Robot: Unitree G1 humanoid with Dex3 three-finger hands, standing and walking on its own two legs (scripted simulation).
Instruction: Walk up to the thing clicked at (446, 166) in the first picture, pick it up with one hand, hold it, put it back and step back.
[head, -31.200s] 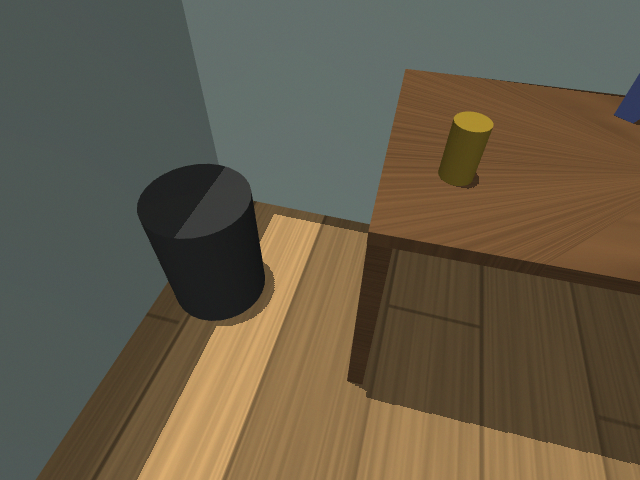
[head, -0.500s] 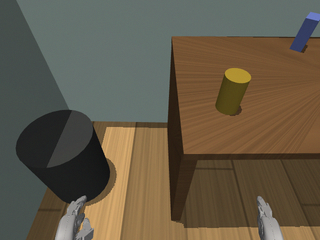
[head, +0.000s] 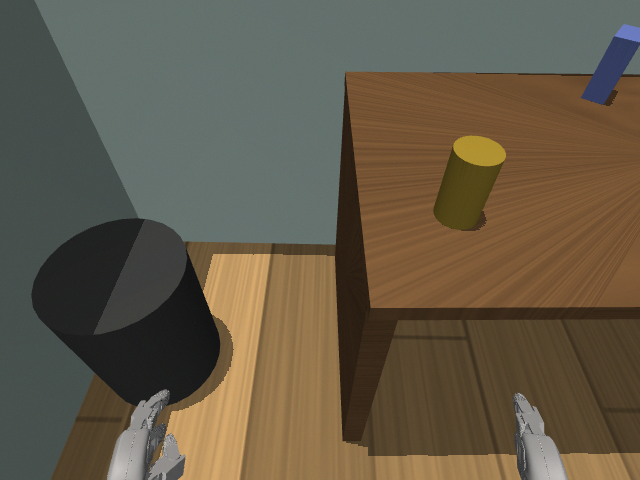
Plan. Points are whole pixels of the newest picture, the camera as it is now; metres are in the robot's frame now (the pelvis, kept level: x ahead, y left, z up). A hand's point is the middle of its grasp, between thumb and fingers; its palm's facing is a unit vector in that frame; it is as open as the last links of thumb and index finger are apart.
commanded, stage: home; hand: right
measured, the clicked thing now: (466, 184) +0.54 -0.20 +0.08
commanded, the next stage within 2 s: stand in 0.70 s
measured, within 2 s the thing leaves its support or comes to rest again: neither
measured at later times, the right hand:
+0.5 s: hand (484, 466) +0.18 -0.18 -0.05, palm faces +0.13 +0.95 -0.28, open 17.5 cm
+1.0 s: hand out of the picture +0.10 -0.26 -0.12, palm faces -0.03 +0.93 -0.37, open 15.6 cm
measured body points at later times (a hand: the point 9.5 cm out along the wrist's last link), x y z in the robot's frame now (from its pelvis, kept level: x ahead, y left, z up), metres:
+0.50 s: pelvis +0.00 +0.00 +0.00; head +0.02 +0.00 +0.45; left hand +0.17 +0.24 -0.07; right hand +0.17 -0.23 -0.03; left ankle +0.03 +0.15 -0.68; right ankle +0.02 -0.14 -0.68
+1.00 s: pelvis +0.01 -0.01 +0.02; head +0.02 -0.02 +0.47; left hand +0.09 +0.30 -0.09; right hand +0.10 -0.31 -0.09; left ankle +0.03 +0.15 -0.68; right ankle +0.02 -0.14 -0.68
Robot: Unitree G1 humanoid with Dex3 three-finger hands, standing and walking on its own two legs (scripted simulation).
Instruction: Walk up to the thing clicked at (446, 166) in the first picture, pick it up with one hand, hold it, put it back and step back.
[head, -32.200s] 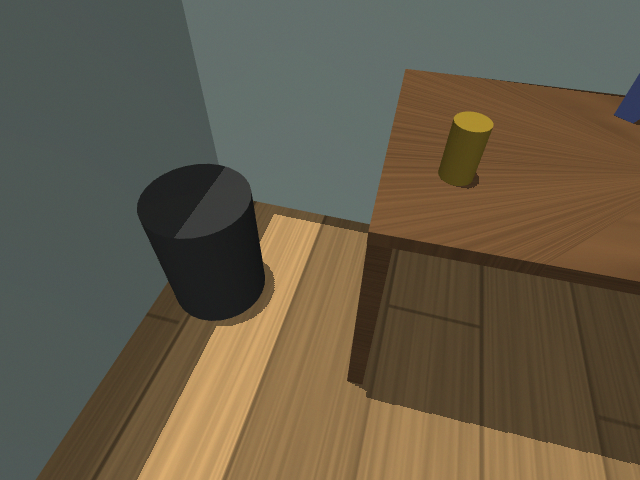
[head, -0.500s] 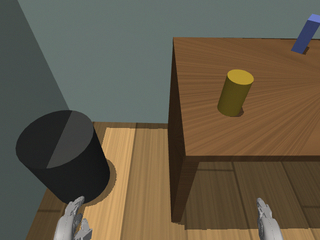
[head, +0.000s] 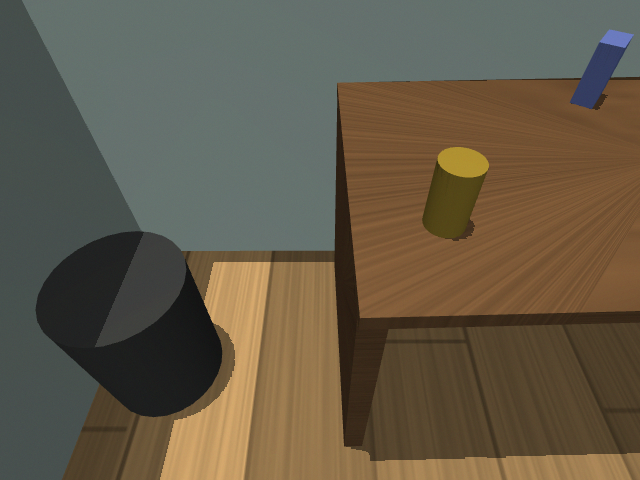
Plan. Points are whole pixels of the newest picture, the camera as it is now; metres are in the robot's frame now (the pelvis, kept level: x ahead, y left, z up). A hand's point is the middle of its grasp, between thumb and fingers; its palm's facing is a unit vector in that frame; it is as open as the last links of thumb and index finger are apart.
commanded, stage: stand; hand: right
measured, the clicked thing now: (452, 194) +0.53 -0.19 +0.06
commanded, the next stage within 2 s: none
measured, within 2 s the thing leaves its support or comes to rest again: neither
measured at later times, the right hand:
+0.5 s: hand out of the picture +0.04 -0.24 -0.12, palm faces -0.02 +0.94 -0.35, open 7.5 cm
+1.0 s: hand out of the picture +0.06 -0.23 -0.12, palm faces -0.03 +0.94 -0.34, open 7.4 cm
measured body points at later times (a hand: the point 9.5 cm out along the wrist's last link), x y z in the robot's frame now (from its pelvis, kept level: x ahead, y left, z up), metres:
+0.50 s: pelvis -0.01 +0.01 +0.03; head -0.01 +0.01 +0.48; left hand +0.06 +0.30 -0.10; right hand +0.04 -0.29 -0.10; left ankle +0.02 +0.16 -0.70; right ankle +0.01 -0.13 -0.70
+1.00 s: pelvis +0.00 +0.02 +0.04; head +0.01 +0.02 +0.49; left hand +0.05 +0.32 -0.10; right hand +0.06 -0.28 -0.09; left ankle +0.02 +0.16 -0.70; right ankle +0.01 -0.13 -0.70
